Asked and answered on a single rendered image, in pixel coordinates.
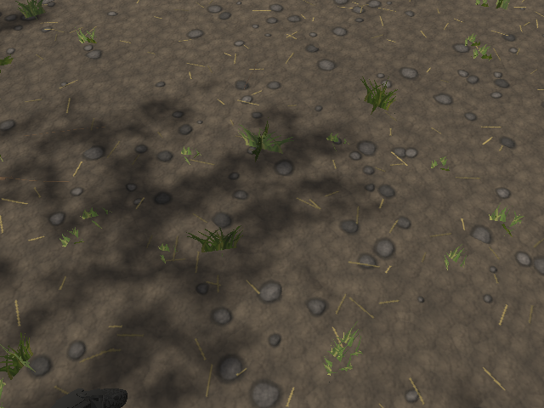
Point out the left robot hand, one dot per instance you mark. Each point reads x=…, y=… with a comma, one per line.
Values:
x=97, y=398

